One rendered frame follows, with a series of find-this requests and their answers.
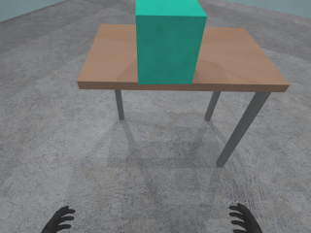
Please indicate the left robot hand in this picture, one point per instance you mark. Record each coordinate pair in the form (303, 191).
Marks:
(59, 217)

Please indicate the carton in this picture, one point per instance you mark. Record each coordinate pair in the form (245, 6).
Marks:
(168, 39)

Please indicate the right robot hand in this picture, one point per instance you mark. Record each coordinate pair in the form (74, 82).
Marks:
(250, 223)

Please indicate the table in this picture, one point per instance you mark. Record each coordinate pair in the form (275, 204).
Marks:
(229, 60)

